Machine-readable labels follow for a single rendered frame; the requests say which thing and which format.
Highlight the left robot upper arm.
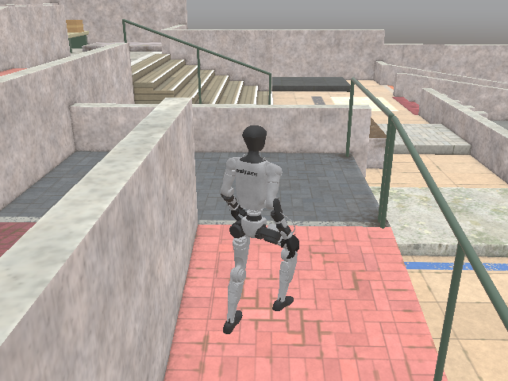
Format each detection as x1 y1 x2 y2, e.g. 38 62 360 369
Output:
221 157 241 197

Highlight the left robot forearm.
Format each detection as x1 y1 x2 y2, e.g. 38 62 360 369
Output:
221 194 239 210

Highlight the left robot hand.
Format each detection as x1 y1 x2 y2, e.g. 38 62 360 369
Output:
231 205 247 221

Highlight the right robot hand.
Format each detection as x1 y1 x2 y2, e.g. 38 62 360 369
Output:
280 235 299 259

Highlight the right robot upper arm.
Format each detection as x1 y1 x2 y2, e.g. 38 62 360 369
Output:
264 162 283 210

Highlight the robot left shin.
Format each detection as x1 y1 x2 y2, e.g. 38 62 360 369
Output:
227 268 244 323

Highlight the robot torso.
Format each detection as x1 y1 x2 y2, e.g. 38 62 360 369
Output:
235 154 268 239

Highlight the right robot forearm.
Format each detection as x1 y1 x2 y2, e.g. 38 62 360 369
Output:
271 198 293 240

